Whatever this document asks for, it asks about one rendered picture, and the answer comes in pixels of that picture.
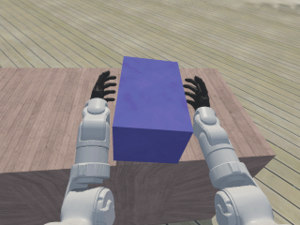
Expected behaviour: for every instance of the carton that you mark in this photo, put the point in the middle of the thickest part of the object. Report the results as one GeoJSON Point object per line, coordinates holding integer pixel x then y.
{"type": "Point", "coordinates": [151, 121]}

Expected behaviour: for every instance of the pedestal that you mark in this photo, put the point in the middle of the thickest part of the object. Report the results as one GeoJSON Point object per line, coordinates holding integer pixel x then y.
{"type": "Point", "coordinates": [41, 109]}

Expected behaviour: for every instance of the robot left forearm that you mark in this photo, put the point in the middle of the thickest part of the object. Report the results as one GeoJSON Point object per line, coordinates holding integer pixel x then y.
{"type": "Point", "coordinates": [92, 147]}

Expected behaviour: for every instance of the robot left hand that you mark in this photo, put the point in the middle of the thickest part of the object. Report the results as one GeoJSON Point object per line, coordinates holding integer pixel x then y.
{"type": "Point", "coordinates": [101, 84]}

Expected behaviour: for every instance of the robot right forearm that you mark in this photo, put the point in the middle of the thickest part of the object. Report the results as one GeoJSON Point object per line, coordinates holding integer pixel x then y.
{"type": "Point", "coordinates": [226, 170]}

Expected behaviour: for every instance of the robot right hand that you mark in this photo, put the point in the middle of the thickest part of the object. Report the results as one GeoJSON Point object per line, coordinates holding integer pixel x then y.
{"type": "Point", "coordinates": [201, 98]}

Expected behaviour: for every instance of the right robot upper arm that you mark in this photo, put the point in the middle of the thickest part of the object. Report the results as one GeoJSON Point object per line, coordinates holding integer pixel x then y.
{"type": "Point", "coordinates": [245, 205]}

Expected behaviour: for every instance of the left robot upper arm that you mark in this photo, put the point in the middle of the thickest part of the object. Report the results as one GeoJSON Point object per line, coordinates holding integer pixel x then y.
{"type": "Point", "coordinates": [87, 206]}

